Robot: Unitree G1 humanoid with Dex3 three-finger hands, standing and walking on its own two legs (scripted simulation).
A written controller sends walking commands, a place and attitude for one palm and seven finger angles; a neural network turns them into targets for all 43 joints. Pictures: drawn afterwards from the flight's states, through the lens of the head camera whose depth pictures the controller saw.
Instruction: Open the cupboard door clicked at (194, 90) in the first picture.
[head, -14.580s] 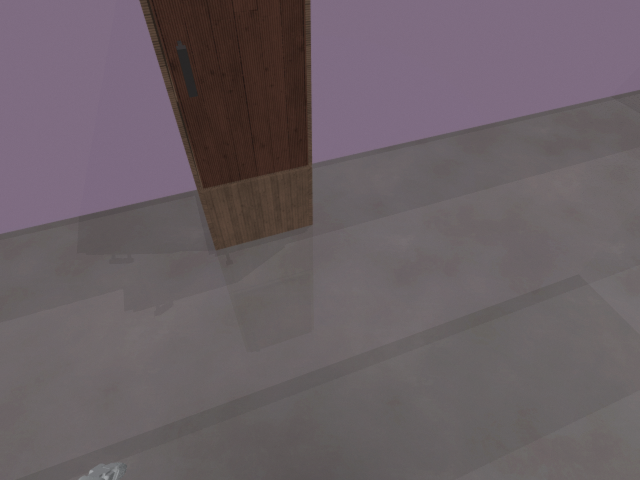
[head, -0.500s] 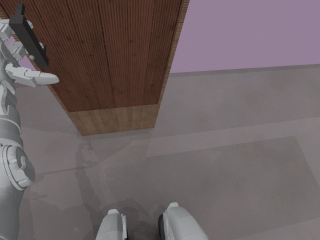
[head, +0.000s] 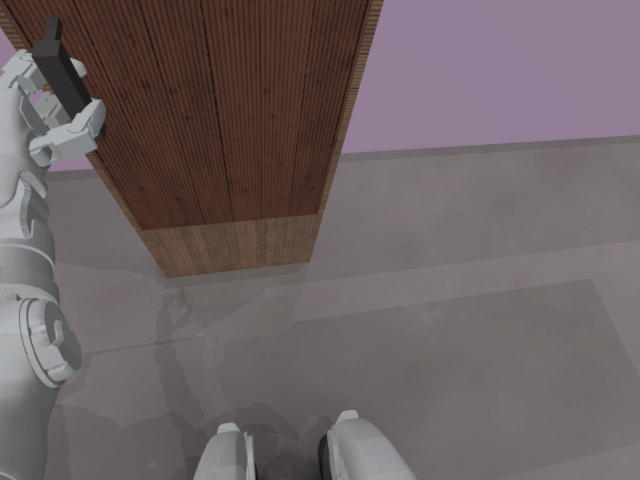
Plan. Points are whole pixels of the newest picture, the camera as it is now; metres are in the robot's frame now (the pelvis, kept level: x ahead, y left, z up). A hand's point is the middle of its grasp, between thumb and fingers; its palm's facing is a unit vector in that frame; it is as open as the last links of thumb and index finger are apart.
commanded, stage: close the thumb around the handle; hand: left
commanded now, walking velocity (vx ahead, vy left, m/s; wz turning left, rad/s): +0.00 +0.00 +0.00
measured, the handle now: (75, 82) +0.57 +0.24 +0.08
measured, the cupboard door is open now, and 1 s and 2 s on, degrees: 0 43 44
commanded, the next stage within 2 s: pull the door open along its arc in 0.06 s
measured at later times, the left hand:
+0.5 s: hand (94, 158) +0.47 +0.21 +0.07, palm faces +0.06 -1.00 +0.00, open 6.8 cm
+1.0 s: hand (219, 304) +0.30 +0.08 +0.08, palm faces +0.41 -0.91 +0.00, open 7.0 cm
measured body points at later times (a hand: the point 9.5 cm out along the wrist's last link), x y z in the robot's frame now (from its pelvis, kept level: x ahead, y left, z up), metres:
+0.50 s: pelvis +0.00 +0.00 +0.01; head +0.12 +0.02 +0.44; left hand +0.46 +0.27 +0.07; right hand +0.01 -0.26 -0.10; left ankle +0.00 +0.10 -0.66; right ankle +0.01 -0.13 -0.66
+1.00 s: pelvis +0.02 -0.03 +0.03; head +0.05 -0.03 +0.47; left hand +0.27 +0.13 +0.08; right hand +0.22 -0.22 -0.06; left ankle +0.00 +0.10 -0.66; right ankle +0.01 -0.13 -0.66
